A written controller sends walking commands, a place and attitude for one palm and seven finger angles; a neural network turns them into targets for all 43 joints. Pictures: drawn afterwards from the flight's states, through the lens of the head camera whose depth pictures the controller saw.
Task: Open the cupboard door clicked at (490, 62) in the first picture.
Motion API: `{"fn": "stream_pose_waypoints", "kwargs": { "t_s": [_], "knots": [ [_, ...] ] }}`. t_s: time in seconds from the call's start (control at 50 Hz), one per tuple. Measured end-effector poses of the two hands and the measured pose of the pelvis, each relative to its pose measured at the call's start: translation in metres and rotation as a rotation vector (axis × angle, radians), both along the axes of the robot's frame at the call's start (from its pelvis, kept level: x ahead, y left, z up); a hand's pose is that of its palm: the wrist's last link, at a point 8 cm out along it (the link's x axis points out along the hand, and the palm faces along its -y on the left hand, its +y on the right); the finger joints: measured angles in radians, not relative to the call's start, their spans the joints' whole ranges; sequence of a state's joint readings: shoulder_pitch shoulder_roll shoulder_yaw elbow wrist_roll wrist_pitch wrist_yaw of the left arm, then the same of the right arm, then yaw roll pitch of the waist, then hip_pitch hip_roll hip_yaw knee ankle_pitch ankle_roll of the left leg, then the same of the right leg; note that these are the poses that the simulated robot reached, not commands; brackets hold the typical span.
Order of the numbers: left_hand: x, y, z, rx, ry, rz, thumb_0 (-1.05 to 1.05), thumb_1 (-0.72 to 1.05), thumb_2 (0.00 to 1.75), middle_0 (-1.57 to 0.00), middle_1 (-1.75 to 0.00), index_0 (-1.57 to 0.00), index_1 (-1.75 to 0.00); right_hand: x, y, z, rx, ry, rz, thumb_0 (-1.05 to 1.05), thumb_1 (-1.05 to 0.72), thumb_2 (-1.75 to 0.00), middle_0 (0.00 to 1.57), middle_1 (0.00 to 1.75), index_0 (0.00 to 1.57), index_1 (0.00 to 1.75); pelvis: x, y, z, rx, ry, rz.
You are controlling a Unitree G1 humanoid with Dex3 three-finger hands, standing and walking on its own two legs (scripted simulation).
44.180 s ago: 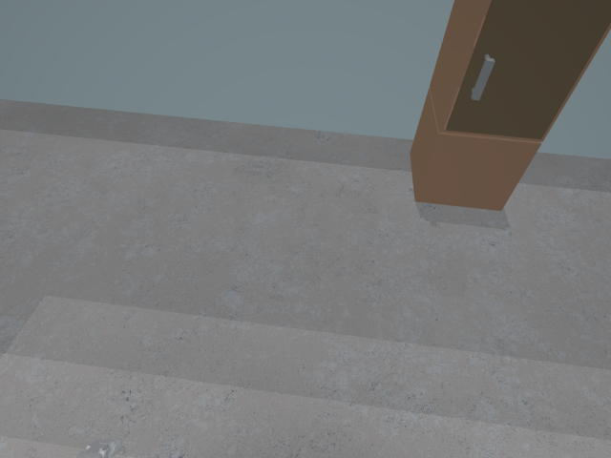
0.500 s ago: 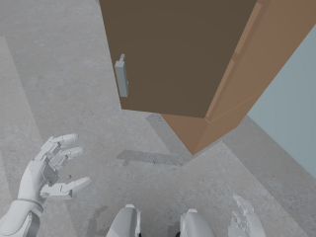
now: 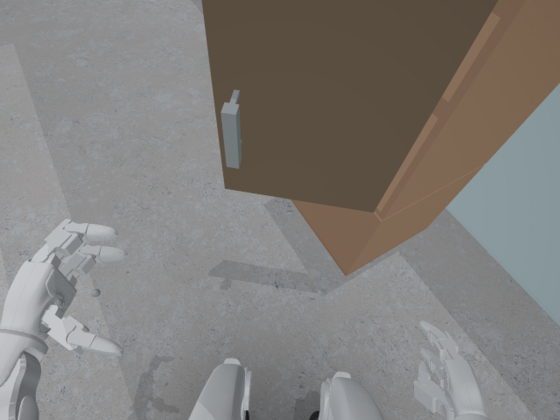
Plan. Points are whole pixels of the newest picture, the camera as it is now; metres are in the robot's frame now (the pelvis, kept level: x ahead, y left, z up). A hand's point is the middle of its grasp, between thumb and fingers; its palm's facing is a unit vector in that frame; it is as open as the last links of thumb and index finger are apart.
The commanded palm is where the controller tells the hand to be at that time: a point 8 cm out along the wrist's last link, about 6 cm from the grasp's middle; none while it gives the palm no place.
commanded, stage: raise the hand with hooked fingers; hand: left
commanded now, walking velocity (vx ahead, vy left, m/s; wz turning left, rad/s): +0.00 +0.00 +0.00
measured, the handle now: (234, 130) +0.59 +0.13 +0.00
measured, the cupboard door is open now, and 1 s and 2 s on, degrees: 51 51 51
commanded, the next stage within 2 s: move the hooked fingers beside the handle in 0.76 s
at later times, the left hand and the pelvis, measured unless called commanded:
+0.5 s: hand (96, 272) +0.28 +0.26 +0.03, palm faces -0.08 -1.00 -0.04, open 14.0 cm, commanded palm +0.27 +0.31 +0.04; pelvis +0.00 +0.00 +0.00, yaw -1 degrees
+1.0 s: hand (99, 268) +0.29 +0.27 +0.03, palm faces -0.07 -1.00 -0.03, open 14.0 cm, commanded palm +0.29 +0.30 +0.04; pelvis +0.00 +0.00 -0.01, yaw -1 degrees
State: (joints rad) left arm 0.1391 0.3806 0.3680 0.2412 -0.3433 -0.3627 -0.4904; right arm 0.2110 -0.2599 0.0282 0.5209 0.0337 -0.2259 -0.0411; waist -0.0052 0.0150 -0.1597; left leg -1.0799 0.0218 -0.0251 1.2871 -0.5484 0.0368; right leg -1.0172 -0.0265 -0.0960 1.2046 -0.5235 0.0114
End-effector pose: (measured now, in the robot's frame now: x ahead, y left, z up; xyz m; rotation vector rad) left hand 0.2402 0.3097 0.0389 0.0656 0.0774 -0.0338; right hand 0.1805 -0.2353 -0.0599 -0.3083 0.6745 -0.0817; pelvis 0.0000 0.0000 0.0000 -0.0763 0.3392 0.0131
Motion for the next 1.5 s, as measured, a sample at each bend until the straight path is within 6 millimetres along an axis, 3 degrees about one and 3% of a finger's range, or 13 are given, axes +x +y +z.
{"fn": "stream_pose_waypoints", "kwargs": {
  "t_s": [0.34,0.52,0.92,1.14,1.24,1.36,1.5],
  "knots": [
    [0.03,0.018,-0.002,-0.016,0.005,-0.035,-0.01,-0.49,0.3,-0.29,-1.2,-0.3,-1.2,-0.023,-0.021,-0.015,-0.028,0.093,-0.048,0.02,-0.9,-0.89,0.21,0.3,0.2,0.3,0.002,-0.004,-0.005,0.001,0.027,-0.014],
    [0.028,0.01,-0.002,-0.024,-0.022,-0.04,-0.01,-0.49,0.3,-0.3,-1.2,-0.3,-1.2,-0.03,-0.026,-0.012,-0.037,0.096,-0.062,0.02,-0.9,-0.89,0.21,0.3,0.2,0.3,0.002,-0.005,-0.005,0.004,0.029,-0.021],
    [0.024,0.016,-0.005,-0.024,-0.005,-0.024,-0.01,-0.5,0.3,-0.3,-1.2,-0.3,-1.2,-0.017,-0.014,-0.013,-0.021,0.07,-0.032,0.02,-0.9,-0.89,0.21,0.3,0.2,0.3,0.0,-0.003,-0.006,0.001,0.027,-0.012],
    [0.068,-0.009,-0.011,-0.044,-0.033,-0.088,-0.01,-0.5,0.3,-0.3,-1.2,-0.3,-1.2,-0.024,-0.018,-0.02,-0.041,0.109,-0.055,0.01,-0.9,-0.89,0.21,0.3,0.2,0.3,0.0,-0.002,-0.01,0.002,0.045,-0.013],
    [0.089,-0.009,-0.011,-0.035,-0.014,-0.06,-0.01,-0.5,0.3,-0.3,-1.2,-0.3,-1.2,-0.036,-0.022,-0.023,-0.033,0.148,-0.087,0.01,-0.9,-0.89,0.21,0.3,0.2,0.3,0.002,-0.003,-0.008,0.006,0.056,-0.022],
    [0.101,-0.011,-0.003,-0.025,-0.035,-0.048,-0.01,-0.49,0.3,-0.3,-1.2,-0.3,-1.2,-0.05,-0.026,-0.027,-0.022,0.211,-0.11,0.01,-0.9,-0.89,0.21,0.3,0.2,0.3,0.006,-0.005,-0.005,0.012,0.067,-0.028],
    [0.121,-0.018,-0.017,-0.041,-0.003,-0.045,-0.01,-0.5,0.3,-0.3,-1.2,-0.3,-1.2,-0.062,-0.035,-0.035,-0.034,0.271,-0.132,0.01,-0.9,-0.89,0.21,0.3,0.2,0.3,0.006,-0.008,-0.009,0.014,0.077,-0.028]
  ]
}}
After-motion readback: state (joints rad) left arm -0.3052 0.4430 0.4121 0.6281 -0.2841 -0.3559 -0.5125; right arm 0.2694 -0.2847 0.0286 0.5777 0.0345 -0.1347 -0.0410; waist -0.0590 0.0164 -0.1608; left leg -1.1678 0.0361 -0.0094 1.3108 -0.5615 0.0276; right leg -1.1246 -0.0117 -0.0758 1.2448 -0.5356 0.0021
